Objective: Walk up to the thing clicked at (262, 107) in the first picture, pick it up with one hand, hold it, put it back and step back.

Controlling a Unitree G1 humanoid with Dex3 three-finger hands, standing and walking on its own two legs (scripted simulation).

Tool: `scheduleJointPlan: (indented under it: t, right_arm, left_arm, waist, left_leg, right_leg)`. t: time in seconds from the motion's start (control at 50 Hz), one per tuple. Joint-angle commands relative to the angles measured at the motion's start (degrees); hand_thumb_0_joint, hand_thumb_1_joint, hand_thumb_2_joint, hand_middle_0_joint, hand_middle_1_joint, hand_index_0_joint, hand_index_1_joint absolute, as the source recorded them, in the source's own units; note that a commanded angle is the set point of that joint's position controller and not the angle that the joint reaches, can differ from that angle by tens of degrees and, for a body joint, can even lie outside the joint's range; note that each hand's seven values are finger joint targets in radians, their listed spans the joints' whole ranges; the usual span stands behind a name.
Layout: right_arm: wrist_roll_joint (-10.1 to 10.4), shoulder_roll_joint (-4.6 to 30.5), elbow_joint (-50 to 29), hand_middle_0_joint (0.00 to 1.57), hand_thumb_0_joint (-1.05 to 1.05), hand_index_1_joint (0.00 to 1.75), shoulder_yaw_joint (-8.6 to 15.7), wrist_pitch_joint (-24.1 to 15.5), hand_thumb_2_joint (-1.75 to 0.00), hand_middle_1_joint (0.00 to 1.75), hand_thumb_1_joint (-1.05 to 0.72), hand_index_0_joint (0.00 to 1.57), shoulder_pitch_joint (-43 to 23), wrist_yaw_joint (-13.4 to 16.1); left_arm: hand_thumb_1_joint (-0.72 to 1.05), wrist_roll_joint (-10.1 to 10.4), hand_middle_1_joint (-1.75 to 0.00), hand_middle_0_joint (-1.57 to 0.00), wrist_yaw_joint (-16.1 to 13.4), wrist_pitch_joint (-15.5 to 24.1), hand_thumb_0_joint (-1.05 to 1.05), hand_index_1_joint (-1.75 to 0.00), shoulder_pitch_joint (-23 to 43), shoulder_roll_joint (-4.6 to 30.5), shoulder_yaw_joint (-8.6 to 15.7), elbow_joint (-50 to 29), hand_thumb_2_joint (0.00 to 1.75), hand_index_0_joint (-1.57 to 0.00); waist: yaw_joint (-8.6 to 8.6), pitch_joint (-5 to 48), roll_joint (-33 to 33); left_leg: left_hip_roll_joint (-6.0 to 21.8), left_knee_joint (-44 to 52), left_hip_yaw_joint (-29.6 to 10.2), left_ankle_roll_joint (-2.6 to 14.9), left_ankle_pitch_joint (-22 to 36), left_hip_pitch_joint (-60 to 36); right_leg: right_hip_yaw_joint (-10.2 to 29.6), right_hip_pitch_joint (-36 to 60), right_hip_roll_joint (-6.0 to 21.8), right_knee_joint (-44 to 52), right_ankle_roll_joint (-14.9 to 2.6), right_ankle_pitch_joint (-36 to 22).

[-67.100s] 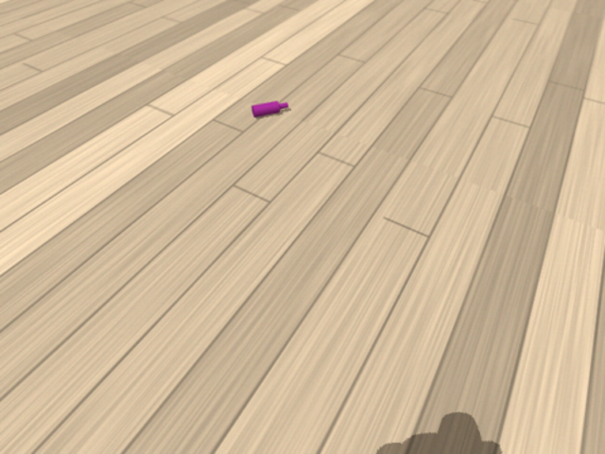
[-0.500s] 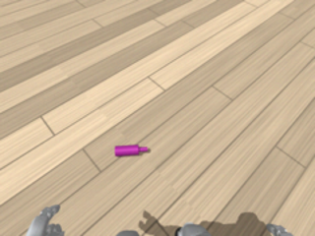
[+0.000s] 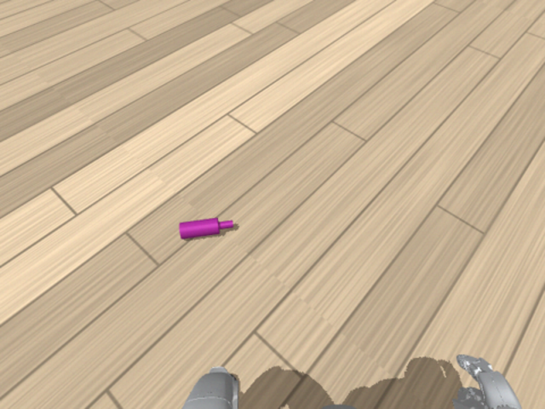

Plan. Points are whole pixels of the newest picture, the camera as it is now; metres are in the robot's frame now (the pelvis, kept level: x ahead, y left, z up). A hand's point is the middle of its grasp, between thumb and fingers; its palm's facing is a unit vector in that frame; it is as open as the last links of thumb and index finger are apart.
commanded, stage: step back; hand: left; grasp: from above
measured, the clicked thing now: (207, 227) +0.81 +0.26 -0.71
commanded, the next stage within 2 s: stand in 1.76 s
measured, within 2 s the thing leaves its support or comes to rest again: neither
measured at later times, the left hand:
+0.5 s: hand out of the picture -0.05 +0.25 -0.13, palm faces +0.09 -0.93 -0.37, open 7.4 cm
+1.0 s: hand out of the picture -0.24 +0.23 -0.13, palm faces +0.12 -0.91 -0.41, open 7.4 cm
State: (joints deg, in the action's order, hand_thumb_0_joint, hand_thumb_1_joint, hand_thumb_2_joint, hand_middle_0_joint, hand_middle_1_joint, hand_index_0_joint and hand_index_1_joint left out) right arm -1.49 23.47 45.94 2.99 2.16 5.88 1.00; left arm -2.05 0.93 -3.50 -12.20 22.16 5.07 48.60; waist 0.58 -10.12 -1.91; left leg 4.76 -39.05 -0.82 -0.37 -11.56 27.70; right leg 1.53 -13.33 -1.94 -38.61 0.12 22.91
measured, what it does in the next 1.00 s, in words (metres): walks backwards: left foot, then right foot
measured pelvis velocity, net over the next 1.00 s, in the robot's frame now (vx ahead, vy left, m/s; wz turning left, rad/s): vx -0.24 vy -0.06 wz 0.12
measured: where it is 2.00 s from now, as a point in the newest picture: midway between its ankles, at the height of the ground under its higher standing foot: outside the picture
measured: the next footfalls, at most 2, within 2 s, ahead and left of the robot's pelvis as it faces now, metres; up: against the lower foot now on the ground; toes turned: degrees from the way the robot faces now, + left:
left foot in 0.30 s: -0.07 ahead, +0.10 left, +0.00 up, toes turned +5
right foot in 0.62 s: -0.16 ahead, -0.18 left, +0.00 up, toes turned +5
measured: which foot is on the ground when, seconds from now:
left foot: down 0.00-0.00, up 0.02-0.28, down 0.30-0.66, up 0.68-0.88, down 0.90-1.00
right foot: down 0.00-0.32, up 0.34-0.60, down 0.62-1.00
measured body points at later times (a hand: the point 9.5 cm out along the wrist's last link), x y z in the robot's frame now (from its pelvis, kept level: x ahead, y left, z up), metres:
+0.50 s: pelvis -0.16 -0.03 +0.01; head -0.11 -0.01 +0.46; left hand -0.06 +0.29 -0.11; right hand -0.04 -0.33 -0.09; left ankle -0.11 +0.09 -0.71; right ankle -0.18 -0.18 -0.63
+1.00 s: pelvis -0.24 -0.06 +0.01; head -0.23 -0.06 +0.46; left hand -0.24 +0.27 -0.10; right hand -0.15 -0.36 -0.11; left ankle -0.24 +0.06 -0.71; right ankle -0.24 -0.18 -0.70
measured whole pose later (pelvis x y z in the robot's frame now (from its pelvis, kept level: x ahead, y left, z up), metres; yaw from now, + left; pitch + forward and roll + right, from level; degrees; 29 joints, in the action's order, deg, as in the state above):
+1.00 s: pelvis -0.24 -0.06 +0.01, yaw +7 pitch -2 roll +2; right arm -2.0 20.6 56.7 3.1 -0.6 13.5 -1.1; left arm -1.6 0.6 -0.9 -13.6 23.2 3.3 55.4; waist 1.8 -4.5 1.5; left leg -2.6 -33.2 -1.3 0.9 -16.2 14.7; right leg 0.8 -16.7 2.5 -43.5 -0.9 27.4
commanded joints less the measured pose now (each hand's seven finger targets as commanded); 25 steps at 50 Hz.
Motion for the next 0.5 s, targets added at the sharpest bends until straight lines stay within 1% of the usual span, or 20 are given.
scheduleJointPlan:
  t: [0.0,0.02,0.04,0.06,0.08,0.1,0.16,0.2,0.22,0.24,0.26,0.28,0.3,0.32,0.34,0.36,0.38,0.42,0.44,0.48]
  right_arm:
    - [0.45,12.72,-4.22,0.2,0.0,0.3,4.34,-0.27,-0.9,0.3,-0.9,0.2,-0.55,1.73]
    - [0.84,12.28,-2.23,0.2,0.0,0.3,4.11,-0.53,-0.9,0.3,-0.9,0.2,3.19,1.55]
    - [1.29,11.0,-0.9,0.2,0.0,0.3,3.47,-0.88,-0.9,0.3,-0.9,0.2,5.88,1.29]
    - [1.37,10.38,-0.68,0.2,0.0,0.3,3.17,-1.13,-0.9,0.3,-0.9,0.2,6.93,1.25]
    - [1.25,10.9,-0.55,0.2,0.0,0.3,3.05,-1.42,-0.9,0.3,-0.9,0.2,8.02,1.22]
    - [1.13,10.52,-0.11,0.2,0.0,0.3,2.67,-1.64,-0.9,0.3,-0.9,0.2,8.03,1.18]
    - [0.64,9.14,-1.36,0.2,0.0,0.3,2.18,-1.9,-0.9,0.3,-0.9,0.2,6.28,1.21]
    - [0.16,8.57,-0.58,0.2,0.0,0.3,2.11,-2.22,-0.9,0.3,-0.9,0.2,7.57,1.14]
    - [0.09,8.13,0.36,0.2,0.0,0.3,2.13,-2.4,-0.9,0.3,-0.9,0.2,8.98,1.03]
    - [-0.05,8.14,1.47,0.2,0.0,0.3,2.42,-2.51,-0.9,0.3,-0.9,0.2,11.5,1.04]
    - [-0.16,9.96,1.97,0.2,0.0,0.3,3.11,-2.47,-0.9,0.3,-0.9,0.2,11.91,1.08]
    - [-0.93,14.05,1.44,0.2,0.0,0.3,4.12,-2.52,-0.9,0.3,-0.9,0.2,11.1,1.12]
    - [-0.27,21.22,0.12,0.2,0.0,0.3,5.2,-2.13,-0.9,0.3,-0.9,0.2,8.19,0.5]
    - [-0.96,20.59,-0.38,0.2,0.0,0.3,5.47,-2.58,-0.9,0.3,-0.9,0.2,7.59,0.68]
    - [-0.77,17.66,-0.25,0.2,0.0,0.3,4.74,-2.99,-0.9,0.3,-0.9,0.2,5.86,1.2]
    - [-0.91,15.46,-0.4,0.2,0.0,0.3,3.59,-2.92,-0.9,0.3,-0.9,0.2,3.47,1.47]
    - [-0.72,14.68,-0.73,0.2,0.0,0.3,3.38,-2.89,-0.9,0.3,-0.9,0.2,2.9,1.74]
    - [-0.82,13.47,-1.18,0.2,0.0,0.3,3.18,-2.69,-0.9,0.3,-0.9,0.2,2.46,1.54]
    - [-0.94,12.45,-1.31,0.2,0.0,0.3,3.11,-2.51,-0.9,0.3,-0.9,0.2,3.01,1.36]
    - [-0.98,13.04,-1.11,0.2,0.0,0.3,3.73,-2.43,-0.9,0.3,-0.9,0.2,4.63,1.28]
  left_arm:
    - [0.9,-0.85,-0.3,-0.2,-0.69,1.65,0.0,-0.3,2.26,21.12,5.34,-7.95,0.9,-0.2]
    - [0.9,-0.34,-0.3,-0.2,-1.02,1.99,0.0,-0.3,6.88,16.97,4.08,-8.86,0.9,-0.2]
    - [0.9,-0.57,-0.3,-0.2,-1.51,1.98,0.0,-0.3,10.06,13.87,3.4,-8.79,0.9,-0.2]
    - [0.9,-0.87,-0.3,-0.2,-1.74,2.02,0.0,-0.3,10.4,13.55,3.69,-8.75,0.9,-0.2]
    - [0.9,-1.03,-0.3,-0.2,-1.92,2.27,0.0,-0.3,9.95,14.18,3.86,-9.41,0.9,-0.2]
    - [0.9,-0.9,-0.3,-0.2,-1.86,2.18,0.0,-0.3,7.86,13.04,3.58,-9.21,0.9,-0.2]
    - [0.9,-1.06,-0.3,-0.2,-2.59,1.71,0.0,-0.3,4.51,12.99,3.43,-8.93,0.9,-0.2]
    - [0.9,-0.31,-0.3,-0.2,-2.56,1.29,0.0,-0.3,3.56,13.09,3.18,-8.67,0.9,-0.2]
    - [0.9,0.11,-0.3,-0.2,-2.39,1.02,0.0,-0.3,3.54,13.01,2.84,-8.67,0.9,-0.2]
    - [0.9,0.48,-0.3,-0.2,-2.18,0.56,0.0,-0.3,4.96,12.98,2.55,-8.89,0.9,-0.2]
    - [0.9,0.53,-0.3,-0.2,-1.97,0.25,0.0,-0.3,3.95,11.97,1.77,-9.11,0.9,-0.2]
    - [0.9,0.82,-0.3,-0.2,-1.75,0.13,0.0,-0.3,2.65,9.95,1.04,-9.39,0.9,-0.2]
    - [0.9,1.45,-0.3,-0.2,-2.27,0.18,0.0,-0.3,7.7,11.0,1.7,-10.54,0.9,-0.2]
    - [0.9,0.55,-0.3,-0.2,-2.62,-0.08,0.0,-0.3,10.62,12.05,2.6,-10.27,0.9,-0.2]
    - [0.9,0.84,-0.3,-0.2,-2.48,-0.38,0.0,-0.3,9.51,11.74,2.62,-9.2,0.9,-0.2]
    - [0.9,1.85,-0.3,-0.2,-2.42,-0.41,0.0,-0.3,6.54,10.59,2.23,-7.78,0.9,-0.2]
    - [0.9,1.82,-0.3,-0.2,-2.29,-0.41,0.0,-0.3,4.93,10.84,2.32,-6.83,0.9,-0.2]
    - [0.9,1.3,-0.3,-0.2,-2.09,-0.27,0.0,-0.3,2.48,10.48,2.48,-5.99,0.9,-0.2]
    - [0.9,1.01,-0.3,-0.2,-1.98,-0.07,0.0,-0.3,2.06,9.95,2.41,-5.92,0.9,-0.2]
    - [0.9,0.66,-0.3,-0.2,-1.56,0.8,0.0,-0.3,2.78,9.97,2.0,-5.8,0.9,-0.2]
  waist:
    - [2.3,3.09,15.78]
    - [-0.56,2.97,9.25]
    - [-2.9,4.05,7.84]
    - [-2.83,5.62,10.89]
    - [-2.21,7.24,12.84]
    - [-0.74,7.99,11.58]
    - [1.74,9.39,13.96]
    - [1.94,11.3,13.94]
    - [1.44,12.46,12.49]
    - [-0.22,13.57,10.79]
    - [0.06,13.38,8.54]
    - [0.64,13.43,-0.58]
    - [-1.7,12.43,-12.61]
    - [-3.18,10.24,-9.47]
    - [-1.45,10.84,-3.36]
    - [0.91,11.6,-1.84]
    - [1.22,11.26,-2.76]
    - [1.32,11.06,-4.65]
    - [0.77,11.38,-4.65]
    - [-1.18,12.78,-6.93]
  left_leg:
    - [-8.53,-27.11,-8.96,-1.24,-21.18,-0.07]
    - [-10.32,-28.9,-9.89,-0.86,-16.45,0.1]
    - [-11.74,-28.76,-8.92,-0.39,-13.53,0.65]
    - [-11.88,-29.62,-7.02,-0.67,-13.37,-0.75]
    - [-10.37,-29.51,-6.47,-0.92,-14.44,-2.41]
    - [-10.59,-26.09,-5.41,-1.13,-15.34,-1.31]
    - [-7.93,-12.21,-2.94,-0.98,-18.58,0.97]
    - [-6.66,-1.38,-0.38,-0.43,-17.15,-2.73]
    - [-7.41,5.18,1.68,-0.11,-12.15,-6.07]
    - [-7.86,13.49,3.15,0.57,-4.25,-10.33]
    - [-5.35,15.31,-1.03,1.68,1.96,-15.23]
    - [5.49,17.35,-16.06,5.82,7.15,-19.99]
    - [16.84,19.86,-28.52,15.35,14.88,-12.02]
    - [19.27,21.0,-32.96,18.63,14.77,-6.04]
    - [15.76,16.96,-24.35,16.86,21.85,-9.28]
    - [12.02,14.77,-18.02,14.84,25.76,-11.51]
    - [11.1,13.58,-15.28,13.86,26.25,-10.85]
    - [9.73,12.24,-13.06,13.83,25.79,-13.12]
    - [8.76,12.61,-12.06,13.53,21.69,-14.63]
    - [9.59,13.42,-13.46,13.47,9.35,-19.09]
  right_leg:
    - [31.48,-20.46,26.39,27.89,-16.74,12.13]
    - [20.72,-17.24,20.04,22.68,-13.65,3.46]
    - [12.44,-13.31,15.02,18.51,-10.02,-7.37]
    - [10.15,-11.8,14.65,17.0,-9.9,-11.8]
    - [9.93,-9.72,15.5,15.78,-10.85,-15.09]
    - [8.33,-5.41,14.5,14.22,-10.82,-17.75]
    - [10.22,5.82,17.02,11.17,-11.63,-26.24]
    - [9.68,9.04,17.0,7.43,-10.88,-31.41]
    - [8.07,9.23,15.51,4.4,-10.05,-32.65]
    - [6.51,7.65,14.65,1.87,-8.68,-30.96]
    - [6.51,1.22,13.12,0.59,-6.01,-24.77]
    - [3.33,-9.3,7.73,-5.95,-2.99,-12.06]
    - [-2.37,-11.02,-0.11,-16.17,-0.82,10.61]
    - [5.4,-9.78,-0.17,-27.07,-0.72,14.69]
    - [8.55,-11.35,-0.79,-31.58,-1.21,12.24]
    - [9.91,-12.8,-2.21,-34.6,-1.67,9.91]
    - [8.99,-12.93,-2.46,-36.52,-1.54,8.28]
    - [7.63,-13.39,-2.43,-33.7,-0.31,8.04]
    - [7.0,-13.25,-2.38,-30.66,0.36,7.42]
    - [4.79,-12.1,-0.1,-17.84,0.85,7.79]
